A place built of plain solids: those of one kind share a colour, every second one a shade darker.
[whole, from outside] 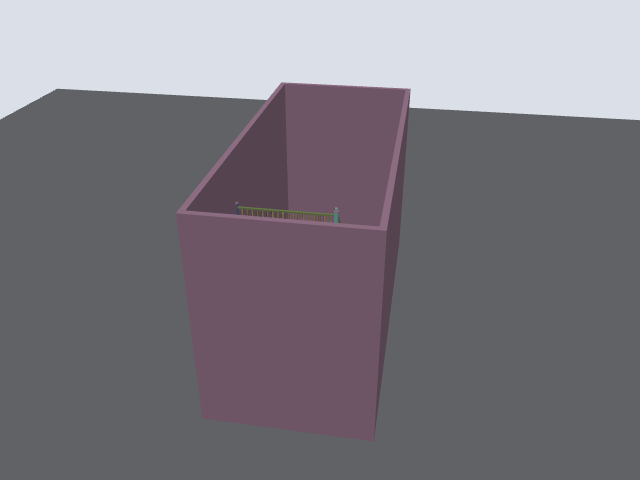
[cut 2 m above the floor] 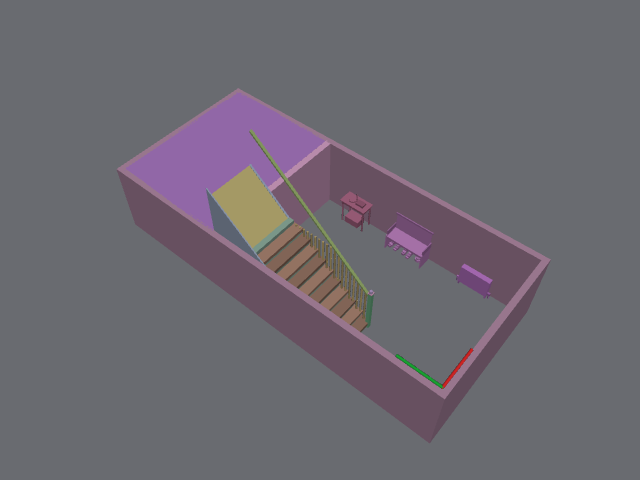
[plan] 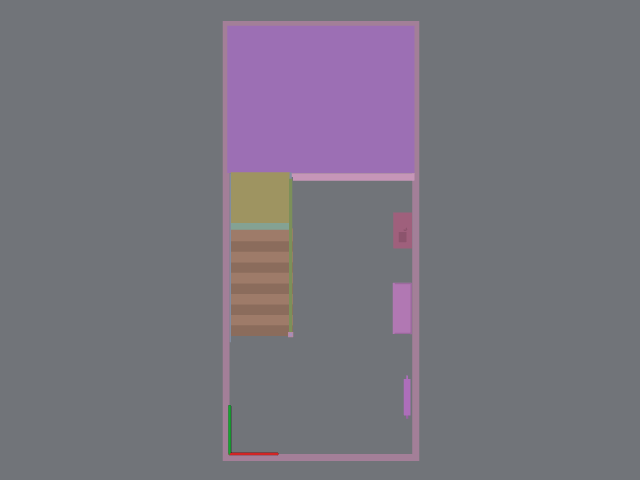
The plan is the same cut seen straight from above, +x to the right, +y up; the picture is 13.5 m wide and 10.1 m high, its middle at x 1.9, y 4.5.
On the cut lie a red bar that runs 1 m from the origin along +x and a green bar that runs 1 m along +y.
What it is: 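A villa's stair hall, a dwelling of no particular year; the hall below, the landing 3.15 m above it, and between them a joiner's timber flight of 16 risers of about 0.197 m on goings of about 0.221 m, 1.23 m clear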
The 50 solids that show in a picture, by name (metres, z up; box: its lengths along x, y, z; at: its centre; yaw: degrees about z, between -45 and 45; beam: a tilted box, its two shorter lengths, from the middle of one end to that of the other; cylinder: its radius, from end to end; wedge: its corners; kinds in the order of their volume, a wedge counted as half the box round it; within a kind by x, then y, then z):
{
 "upper_1": {"box": [3.94, 3.1, 3.2], "at": [1.92, 7.46, 1.55]},
 "wall_1": {"box": [0.15, 9.26, 5.62], "at": [-0.07, 4.48, 2.76]},
 "wall_2": {"box": [4.14, 0.15, 5.62], "at": [1.92, -0.07, 2.76]},
 "wall_3": {"box": [4.14, 0.15, 5.62], "at": [1.92, 9.04, 2.76]},
 "wall_4": {"box": [0.15, 9.26, 5.62], "at": [3.92, 4.48, 2.76]},
 "carriage_1": {"wedge": [[0.02, 2.54, -0.05], [0.02, 2.54, 0.01], [0.02, 5.93, -0.05], [0.02, 5.93, 3.02], [1.26, 2.54, -0.05], [1.26, 2.54, 0.01], [1.26, 5.93, -0.05], [1.26, 5.93, 3.02]]},
 "upper_edge_1": {"box": [2.56, 0.16, 3.2], "at": [2.61, 5.83, 1.55]},
 "string_1": {"wedge": [[0.0, 2.35, -0.05], [0.0, 2.35, 0.13], [0.0, 5.91, -0.05], [0.0, 5.91, 3.3], [0.03, 2.35, -0.05], [0.03, 2.35, 0.13], [0.03, 5.91, -0.05], [0.03, 5.91, 3.3]]},
 "string_2": {"wedge": [[1.26, 2.51, -0.05], [1.26, 2.51, -0.01], [1.26, 5.93, -0.05], [1.26, 5.93, 3.03], [1.3, 2.51, -0.05], [1.3, 2.51, -0.01], [1.3, 5.93, -0.05], [1.3, 5.93, 3.03]]},
 "rail_1": {"wedge": [[1.25, 2.55, 1.13], [1.25, 2.55, 1.19], [1.25, 5.79, 4.01], [1.25, 5.79, 4.07], [1.31, 2.55, 1.13], [1.31, 2.55, 1.19], [1.31, 5.79, 4.01], [1.31, 5.79, 4.07]]},
 "rail_2": {"box": [2.48, 0.07, 0.045], "at": [2.56, 5.82, 4.06]},
 "tread_1": {"wedge": [[0.02, 2.48, 0.2], [0.02, 2.49, 0.1], [0.02, 2.76, 0.1], [0.02, 2.76, 0.2], [1.33, 2.48, 0.2], [1.33, 2.49, 0.1], [1.33, 2.76, 0.1], [1.33, 2.76, 0.2]]},
 "tread_2": {"wedge": [[0.02, 2.7, 0.39], [0.02, 2.71, 0.29], [0.02, 2.98, 0.29], [0.02, 2.98, 0.39], [1.33, 2.7, 0.39], [1.33, 2.71, 0.29], [1.33, 2.98, 0.29], [1.33, 2.98, 0.39]]},
 "tread_3": {"wedge": [[0.02, 2.92, 0.59], [0.02, 2.93, 0.49], [0.02, 3.2, 0.49], [0.02, 3.2, 0.59], [1.33, 2.92, 0.59], [1.33, 2.93, 0.49], [1.33, 3.2, 0.49], [1.33, 3.2, 0.59]]},
 "tread_4": {"wedge": [[0.02, 3.15, 0.68], [0.02, 3.15, 0.78], [0.02, 3.42, 0.69], [0.02, 3.42, 0.79], [1.33, 3.15, 0.68], [1.33, 3.15, 0.78], [1.33, 3.42, 0.68], [1.33, 3.42, 0.78]]},
 "tread_5": {"wedge": [[0.02, 3.37, 0.88], [0.02, 3.37, 0.98], [0.02, 3.65, 0.88], [0.02, 3.65, 0.98], [1.33, 3.37, 0.88], [1.33, 3.37, 0.98], [1.33, 3.65, 0.88], [1.33, 3.65, 0.98]]},
 "tread_6": {"wedge": [[0.02, 3.59, 1.08], [0.02, 3.59, 1.18], [0.02, 3.87, 1.08], [0.02, 3.87, 1.18], [1.33, 3.59, 1.08], [1.33, 3.59, 1.18], [1.33, 3.87, 1.08], [1.33, 3.87, 1.18]]},
 "tread_7": {"wedge": [[0.02, 3.81, 1.28], [0.02, 3.81, 1.38], [0.02, 4.09, 1.28], [0.02, 4.09, 1.38], [1.33, 3.81, 1.27], [1.33, 3.81, 1.37], [1.33, 4.09, 1.27], [1.33, 4.09, 1.37]]},
 "tread_8": {"wedge": [[0.02, 4.03, 1.47], [0.02, 4.03, 1.57], [0.02, 4.31, 1.47], [0.02, 4.31, 1.57], [1.33, 4.03, 1.47], [1.33, 4.03, 1.57], [1.33, 4.31, 1.47], [1.33, 4.31, 1.57]]},
 "tread_9": {"wedge": [[0.02, 4.25, 1.77], [0.02, 4.26, 1.67], [0.02, 4.53, 1.67], [0.02, 4.53, 1.77], [1.33, 4.25, 1.77], [1.33, 4.26, 1.67], [1.33, 4.53, 1.67], [1.33, 4.53, 1.77]]},
 "tread_10": {"wedge": [[0.02, 4.47, 1.96], [0.02, 4.48, 1.86], [0.02, 4.75, 1.87], [0.02, 4.75, 1.97], [1.33, 4.47, 1.96], [1.33, 4.48, 1.86], [1.33, 4.75, 1.86], [1.33, 4.75, 1.96]]},
 "riser_1": {"wedge": [[0.02, 4.06, 1.35], [0.02, 4.06, 1.48], [0.02, 4.31, 1.46], [0.02, 4.31, 1.48], [1.3, 4.06, 1.34], [1.3, 4.06, 1.48], [1.3, 4.31, 1.46], [1.3, 4.31, 1.48]]},
 "riser_2": {"wedge": [[0.02, 4.28, 1.54], [0.02, 4.28, 1.68], [0.02, 4.53, 1.65], [0.02, 4.53, 1.68], [1.3, 4.28, 1.54], [1.3, 4.28, 1.67], [1.3, 4.53, 1.65], [1.3, 4.53, 1.67]]},
 "riser_3": {"wedge": [[0.02, 4.5, 1.74], [0.02, 4.5, 1.87], [0.02, 4.75, 1.85], [0.02, 4.75, 1.87], [1.3, 4.5, 1.74], [1.3, 4.5, 1.87], [1.3, 4.75, 1.85], [1.3, 4.75, 1.87]]},
 "riser_4": {"wedge": [[0.02, 4.72, 1.94], [0.02, 4.72, 2.07], [0.02, 4.97, 2.05], [0.02, 4.97, 2.07], [1.3, 4.72, 1.93], [1.3, 4.72, 2.07], [1.3, 4.97, 2.05], [1.3, 4.97, 2.07]]},
 "radiator_1": {"box": [0.14, 0.77, 0.54], "at": [3.73, 1.19, 0.36]},
 "boot_bench_1": {"box": [0.41, 0.03, 0.53], "at": [3.63, 2.53, 0.21]},
 "boot_bench_2": {"box": [0.4, 1.02, 0.028], "at": [3.63, 3.06, 0.45]},
 "boot_bench_3": {"box": [0.41, 0.03, 0.53], "at": [3.63, 3.58, 0.21]},
 "boot_bench_4": {"box": [0.37, 0.03, 0.17], "at": [3.65, 2.53, 0.55]},
 "boot_bench_5": {"box": [0.37, 0.03, 0.17], "at": [3.65, 3.58, 0.55]},
 "boot_bench_6": {"box": [0.032, 1.08, 0.05], "at": [3.82, 3.06, 0.97]},
 "boot_bench_7": {"box": [0.02, 1.02, 0.85], "at": [3.83, 3.06, 0.53]},
 "hall_table_1": {"box": [0.17, 0.22, 0.06], "at": [3.64, 4.56, 0.79]},
 "hall_table_2": {"box": [0.4, 0.76, 0.022], "at": [3.64, 4.7, 0.75]},
 "hall_table_3": {"box": [0.3, 0.42, 0.25], "at": [3.64, 4.73, 0.07]},
 "hall_table_4": {"cylinder": 0.1, "from": [3.64, 4.81, 0.76], "to": [3.64, 4.81, 0.8]},
 "bal_1": {"cylinder": 0.023, "from": [1.28, 2.64, 0.19], "to": [1.28, 2.64, 1.24]},
 "bal_2": {"cylinder": 0.023, "from": [1.28, 2.75, 0.38], "to": [1.28, 2.75, 1.34]},
 "bal_3": {"cylinder": 0.023, "from": [1.28, 2.86, 0.38], "to": [1.28, 2.86, 1.44]},
 "bal_4": {"cylinder": 0.023, "from": [1.28, 2.97, 0.58], "to": [1.28, 2.97, 1.53]},
 "bal_5": {"cylinder": 0.023, "from": [1.28, 3.08, 0.58], "to": [1.28, 3.08, 1.63]},
 "bal_6": {"cylinder": 0.023, "from": [1.28, 3.2, 0.77], "to": [1.28, 3.2, 1.73]},
 "bal_7": {"cylinder": 0.023, "from": [1.28, 3.31, 0.77], "to": [1.28, 3.31, 1.83]},
 "bal_8": {"cylinder": 0.023, "from": [1.28, 3.42, 0.97], "to": [1.28, 3.42, 1.93]},
 "bal_9": {"cylinder": 0.023, "from": [1.28, 3.53, 0.97], "to": [1.28, 3.53, 2.03]},
 "bal_10": {"cylinder": 0.023, "from": [1.28, 3.64, 1.17], "to": [1.28, 3.64, 2.12]},
 "bal_11": {"cylinder": 0.023, "from": [1.28, 3.75, 1.17], "to": [1.28, 3.75, 2.22]},
 "newel_head_1": {"box": [0.09, 0.09, 1.49], "at": [1.28, 5.82, 3.42]},
 "newel_foot_1": {"box": [0.09, 0.09, 1.34], "at": [1.28, 2.51, 0.62]}
}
